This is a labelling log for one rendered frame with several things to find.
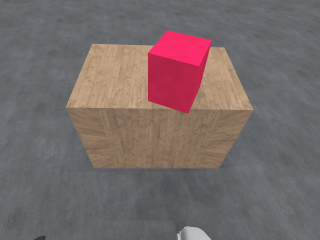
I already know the pedestal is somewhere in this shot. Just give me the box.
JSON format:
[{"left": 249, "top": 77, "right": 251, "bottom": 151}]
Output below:
[{"left": 66, "top": 44, "right": 254, "bottom": 169}]

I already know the robot right thigh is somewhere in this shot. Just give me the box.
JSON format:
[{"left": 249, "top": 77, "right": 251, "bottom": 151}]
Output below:
[{"left": 176, "top": 227, "right": 211, "bottom": 240}]

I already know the carton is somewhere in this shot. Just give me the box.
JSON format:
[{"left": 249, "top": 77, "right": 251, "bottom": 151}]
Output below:
[{"left": 148, "top": 30, "right": 212, "bottom": 114}]

